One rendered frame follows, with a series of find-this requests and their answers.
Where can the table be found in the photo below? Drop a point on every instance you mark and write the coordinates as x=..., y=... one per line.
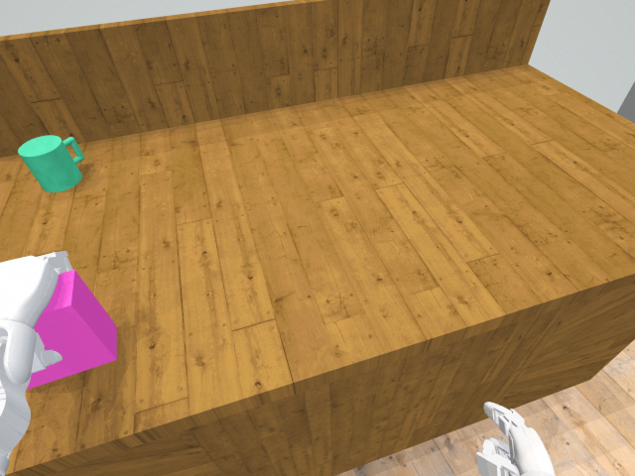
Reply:
x=326, y=230

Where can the left robot hand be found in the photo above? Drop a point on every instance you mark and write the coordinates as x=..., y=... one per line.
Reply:
x=26, y=287

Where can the sponge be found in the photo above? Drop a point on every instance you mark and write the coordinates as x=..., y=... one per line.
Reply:
x=76, y=325

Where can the robot left forearm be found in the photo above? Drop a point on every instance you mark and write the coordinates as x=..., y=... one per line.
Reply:
x=17, y=347

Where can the right robot hand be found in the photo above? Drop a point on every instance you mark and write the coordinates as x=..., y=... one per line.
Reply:
x=525, y=452

